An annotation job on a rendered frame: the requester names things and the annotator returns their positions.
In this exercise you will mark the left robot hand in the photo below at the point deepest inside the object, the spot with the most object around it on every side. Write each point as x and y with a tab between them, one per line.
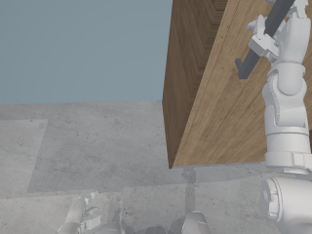
87	218

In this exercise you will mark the left robot thigh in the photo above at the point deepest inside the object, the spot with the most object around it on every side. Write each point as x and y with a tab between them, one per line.
110	228

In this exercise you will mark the right robot forearm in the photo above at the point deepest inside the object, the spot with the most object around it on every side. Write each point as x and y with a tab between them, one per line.
285	121

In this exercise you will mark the left robot forearm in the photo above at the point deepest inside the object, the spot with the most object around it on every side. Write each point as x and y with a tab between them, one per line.
70	227

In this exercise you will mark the right robot thigh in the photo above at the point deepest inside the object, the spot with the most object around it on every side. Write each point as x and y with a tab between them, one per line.
195	223

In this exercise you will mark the robot thigh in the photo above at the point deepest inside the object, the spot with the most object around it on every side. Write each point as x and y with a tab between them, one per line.
195	223
110	228

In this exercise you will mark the right robot upper arm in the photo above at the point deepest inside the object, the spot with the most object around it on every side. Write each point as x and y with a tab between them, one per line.
288	203

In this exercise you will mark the right robot hand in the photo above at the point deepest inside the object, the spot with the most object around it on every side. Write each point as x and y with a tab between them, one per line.
291	37

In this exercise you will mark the handle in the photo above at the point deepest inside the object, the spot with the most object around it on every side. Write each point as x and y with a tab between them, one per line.
272	23

